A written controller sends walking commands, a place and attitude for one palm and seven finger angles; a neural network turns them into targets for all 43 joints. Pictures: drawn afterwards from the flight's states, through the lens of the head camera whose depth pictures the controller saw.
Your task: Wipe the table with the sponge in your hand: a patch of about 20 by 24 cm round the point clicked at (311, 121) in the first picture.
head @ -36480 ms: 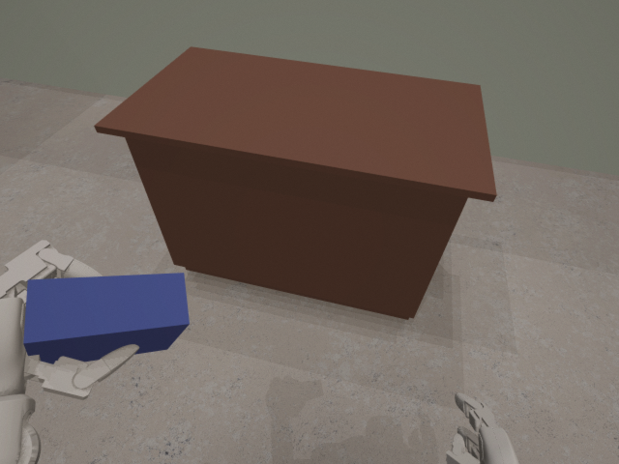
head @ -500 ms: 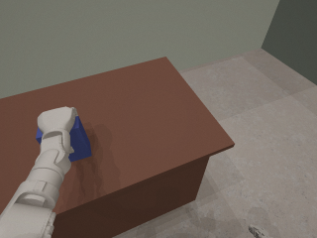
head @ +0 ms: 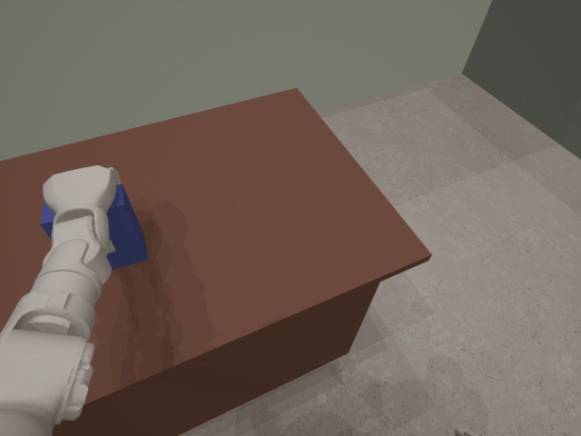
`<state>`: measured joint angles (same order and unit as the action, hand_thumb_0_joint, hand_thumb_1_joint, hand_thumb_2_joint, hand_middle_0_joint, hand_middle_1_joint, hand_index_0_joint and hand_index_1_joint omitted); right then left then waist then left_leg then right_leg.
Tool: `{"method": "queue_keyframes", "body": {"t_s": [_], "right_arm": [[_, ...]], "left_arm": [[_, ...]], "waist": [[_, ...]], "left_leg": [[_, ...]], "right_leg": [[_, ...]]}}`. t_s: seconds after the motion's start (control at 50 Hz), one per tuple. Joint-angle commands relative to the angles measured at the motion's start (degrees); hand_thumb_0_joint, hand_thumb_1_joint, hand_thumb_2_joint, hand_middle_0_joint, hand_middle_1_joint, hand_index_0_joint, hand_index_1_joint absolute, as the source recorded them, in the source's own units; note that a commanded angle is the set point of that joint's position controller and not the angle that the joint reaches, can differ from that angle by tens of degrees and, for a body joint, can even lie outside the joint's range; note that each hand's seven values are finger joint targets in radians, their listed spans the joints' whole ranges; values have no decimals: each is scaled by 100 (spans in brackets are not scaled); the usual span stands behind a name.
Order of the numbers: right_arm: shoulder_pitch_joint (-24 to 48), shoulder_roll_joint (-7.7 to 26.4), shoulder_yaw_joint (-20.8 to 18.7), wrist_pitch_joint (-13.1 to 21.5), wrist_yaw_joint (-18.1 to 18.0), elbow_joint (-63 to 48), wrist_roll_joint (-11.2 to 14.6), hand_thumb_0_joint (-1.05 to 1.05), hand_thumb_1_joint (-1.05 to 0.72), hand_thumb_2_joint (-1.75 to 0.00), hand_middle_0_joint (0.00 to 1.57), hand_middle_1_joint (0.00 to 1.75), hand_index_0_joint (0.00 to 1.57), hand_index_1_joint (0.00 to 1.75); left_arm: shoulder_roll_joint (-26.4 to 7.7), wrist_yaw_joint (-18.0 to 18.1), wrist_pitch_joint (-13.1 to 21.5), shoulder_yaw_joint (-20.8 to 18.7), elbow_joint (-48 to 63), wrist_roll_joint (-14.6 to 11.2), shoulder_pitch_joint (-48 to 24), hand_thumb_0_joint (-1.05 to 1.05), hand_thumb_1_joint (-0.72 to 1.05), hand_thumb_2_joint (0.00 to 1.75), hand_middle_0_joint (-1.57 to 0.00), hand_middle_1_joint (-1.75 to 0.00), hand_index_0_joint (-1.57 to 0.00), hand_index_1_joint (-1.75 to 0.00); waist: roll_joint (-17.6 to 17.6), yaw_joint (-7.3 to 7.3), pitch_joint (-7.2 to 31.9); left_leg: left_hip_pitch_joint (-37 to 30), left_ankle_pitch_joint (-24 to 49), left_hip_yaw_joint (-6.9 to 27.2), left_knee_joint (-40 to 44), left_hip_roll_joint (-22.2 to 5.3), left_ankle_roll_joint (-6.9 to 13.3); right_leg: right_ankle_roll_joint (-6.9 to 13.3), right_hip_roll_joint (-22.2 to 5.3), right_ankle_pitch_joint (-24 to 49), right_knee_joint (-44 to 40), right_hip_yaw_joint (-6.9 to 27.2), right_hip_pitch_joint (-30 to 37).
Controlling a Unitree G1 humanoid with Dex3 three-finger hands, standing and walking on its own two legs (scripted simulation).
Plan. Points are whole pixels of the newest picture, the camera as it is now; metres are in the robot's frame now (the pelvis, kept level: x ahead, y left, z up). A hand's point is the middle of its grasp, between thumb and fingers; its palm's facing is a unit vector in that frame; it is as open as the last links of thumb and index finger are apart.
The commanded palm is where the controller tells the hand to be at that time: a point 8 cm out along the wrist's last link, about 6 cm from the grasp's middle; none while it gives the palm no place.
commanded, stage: wipe forward along the middle lane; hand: left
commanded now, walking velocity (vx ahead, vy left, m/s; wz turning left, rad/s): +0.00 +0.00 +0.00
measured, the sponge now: (105, 241) +0.40 +0.31 +0.00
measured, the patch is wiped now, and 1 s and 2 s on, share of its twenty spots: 1.00 1.00 1.00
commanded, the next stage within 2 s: slide back across to the first lane in 0.22 s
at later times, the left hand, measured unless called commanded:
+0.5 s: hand (93, 196) +0.46 +0.33 +0.05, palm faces -0.12 -0.01 -0.99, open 9.7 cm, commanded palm +0.43 +0.32 +0.09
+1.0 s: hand (46, 207) +0.43 +0.39 +0.05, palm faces -0.16 -0.03 -0.99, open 9.7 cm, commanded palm +0.41 +0.38 +0.10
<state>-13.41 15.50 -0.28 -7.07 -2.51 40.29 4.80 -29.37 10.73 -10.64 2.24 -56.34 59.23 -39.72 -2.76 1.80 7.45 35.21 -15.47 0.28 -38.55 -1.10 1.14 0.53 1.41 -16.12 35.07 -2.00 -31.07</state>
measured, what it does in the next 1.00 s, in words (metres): stands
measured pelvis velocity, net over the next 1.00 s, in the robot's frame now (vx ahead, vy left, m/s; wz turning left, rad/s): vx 0.04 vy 0.02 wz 0.00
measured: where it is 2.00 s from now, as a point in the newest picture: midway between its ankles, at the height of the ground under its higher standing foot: outside the picture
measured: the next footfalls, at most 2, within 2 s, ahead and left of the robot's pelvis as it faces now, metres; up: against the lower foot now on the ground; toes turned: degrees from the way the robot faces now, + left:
none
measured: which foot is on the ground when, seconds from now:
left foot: down 0.00-1.00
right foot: down 0.00-1.00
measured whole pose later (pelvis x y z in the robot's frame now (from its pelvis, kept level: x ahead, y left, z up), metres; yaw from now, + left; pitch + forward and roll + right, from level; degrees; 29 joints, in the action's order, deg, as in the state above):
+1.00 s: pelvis +0.04 +0.02 +0.01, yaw +0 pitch +13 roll -3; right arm -13.5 16.6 -1.6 -7.4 -1.8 39.7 4.2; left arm -38.2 5.9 -2.7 -5.9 -55.1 60.6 -36.3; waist -1.8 1.6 6.4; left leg 32.2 -17.6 0.0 -36.7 -0.5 2.4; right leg -0.6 0.9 -16.7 30.3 -1.6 -26.7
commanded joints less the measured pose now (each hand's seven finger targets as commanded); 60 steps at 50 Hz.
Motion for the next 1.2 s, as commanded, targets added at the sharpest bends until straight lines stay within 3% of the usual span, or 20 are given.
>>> {"method": "queue_keyframes", "body": {"t_s": [0.0,0.06,0.1,0.14,0.18,0.2,0.24,0.28,0.34,0.42,0.44,0.48,0.52,0.54,0.6,0.76,1.02,1.04,1.1,1.18], "right_arm": [[-91,877,-295,169,-86,-492,-62,0,-90,-90,20,30,20,30],[-232,869,-319,168,-57,-456,-74,0,-90,-90,20,30,20,30],[-260,882,-324,169,-60,-457,-89,0,-90,-90,20,30,20,30],[-372,893,-327,163,-52,-404,-91,0,-90,-90,20,30,20,30],[-434,907,-330,165,-37,-362,-101,0,-90,-90,20,30,20,30],[-437,912,-329,173,-45,-353,-113,0,-90,-90,20,30,20,30],[-518,899,-327,183,-31,-354,-117,0,-90,-90,20,30,20,30],[-605,927,-329,187,-31,-300,-120,0,-90,-90,20,30,20,30],[-661,892,-357,202,-18,-329,-138,0,-90,-90,20,30,20,30],[-675,943,-368,155,-17,-359,-144,0,-90,-90,20,30,20,30],[-648,919,-365,154,3,-397,-132,0,-90,-90,20,30,20,30],[-594,942,-369,137,24,-404,-108,0,-90,-90,20,30,20,30],[-570,957,-376,141,30,-391,-117,0,-90,-90,20,30,20,30],[-537,940,-386,142,48,-409,-105,0,-90,-90,20,30,20,30],[-404,971,-374,118,53,-418,-95,0,-90,-90,20,30,20,30],[-333,1022,-399,88,54,-456,-77,0,-90,-90,20,30,20,30],[-385,1069,-489,28,-17,-463,-140,0,-90,-90,20,30,20,30],[-356,1044,-490,15,-7,-449,-136,0,-90,-90,20,30,20,30],[-261,990,-513,11,28,-518,-121,0,-90,-90,20,30,20,30],[-135,1016,-506,-44,89,-582,-102,0,-90,-90,20,30,20,30]], "left_arm": [[-1406,130,-1,-288,225,151,-1767,0,10,130,-120,-160,-120,-160],[-1250,146,4,-73,102,185,-1898,0,10,130,-120,-160,-120,-160],[-1443,147,34,-329,56,132,-1815,0,10,130,-120,-160,-120,-160],[-1323,147,16,-90,-52,193,-2105,0,10,130,-120,-160,-120,-160],[-1396,149,4,-118,-158,229,-2231,0,10,130,-120,-160,-120,-160],[-1570,149,28,-335,-167,201,-2213,0,10,130,-120,-160,-120,-160],[-1254,131,17,59,-157,231,-2539,0,10,130,-120,-160,-120,-160],[-1473,129,-15,-82,-366,273,-2584,0,10,130,-120,-160,-120,-160],[-1515,99,50,-173,-205,222,-2451,0,10,130,-120,-160,-120,-160],[-2142,74,136,-669,-21,189,-2159,0,10,130,-120,-160,-120,-160],[-2037,73,148,-588,80,183,-2116,0,10,130,-120,-160,-120,-160],[-2199,84,140,-697,119,244,-1983,0,10,130,-120,-160,-120,-160],[-2374,103,165,-820,275,301,-1990,0,10,130,-120,-160,-120,-160],[-2230,112,150,-733,276,291,-1864,0,10,130,-120,-160,-120,-160],[-2584,86,178,-1101,342,206,-1575,0,10,130,-120,-160,-120,-160],[-2514,-155,325,-912,488,302,-1377,0,10,130,-120,-160,-120,-160],[-2775,-367,909,-1178,937,290,-1191,0,10,130,-120,-160,-120,-160],[-2647,-353,924,-1067,1026,295,-1273,0,10,130,-120,-160,-120,-160],[-2456,-326,967,-1168,1349,153,-790,0,10,130,-120,-160,-120,-160],[-2234,-255,744,-1093,1434,-35,-122,0,10,130,-120,-160,-120,-160]], "waist": [[295,102,1237],[214,215,1260],[279,118,1447],[304,275,1366],[233,298,1333],[222,214,1434],[151,389,1346],[239,402,1364],[-11,262,1769],[115,103,2129],[28,100,2008],[112,73,1839],[-109,16,1841],[-103,33,1751],[-38,-112,1788],[-41,-26,1459],[-310,-49,1728],[-345,8,1762],[-442,-167,2009],[-64,-154,1810]], "left_leg": [[-897,467,122,421,76,175],[-951,504,80,325,72,177],[-912,674,145,323,61,166],[-909,600,138,283,54,171],[-898,553,150,274,38,169],[-888,671,196,278,22,164],[-915,539,176,248,32,163],[-849,478,204,229,22,167],[-1049,799,182,173,18,165],[-1074,1170,142,159,41,185],[-1077,1181,123,209,54,183],[-1083,1079,136,297,54,190],[-1247,1301,160,322,58,196],[-1276,1260,124,356,62,199],[-1232,1465,114,425,88,200],[-1438,1529,77,503,118,217],[-1976,2503,160,291,91,199],[-2002,2519,151,279,78,181],[-2166,3045,211,268,41,139],[-1958,2672,141,293,69,175]], "right_leg": [[250,112,493,-546,97,192],[227,124,535,-524,77,71],[258,141,670,-481,77,163],[228,152,581,-447,35,-7],[238,157,511,-443,32,-112],[269,164,579,-416,44,-68],[232,175,464,-409,11,-263],[234,181,403,-400,21,-295],[253,190,609,-336,19,-116],[240,179,1093,-324,78,418],[234,179,1111,-358,55,432],[232,178,986,-443,57,487],[271,180,1093,-424,31,524],[253,179,1060,-479,26,517],[279,146,1385,-527,90,877],[271,128,1497,-680,53,917],[353,166,1975,-573,-6,762],[333,153,1982,-554,-8,699],[366,157,2203,-523,8,854],[311,152,2253,-578,-1,1046]]}}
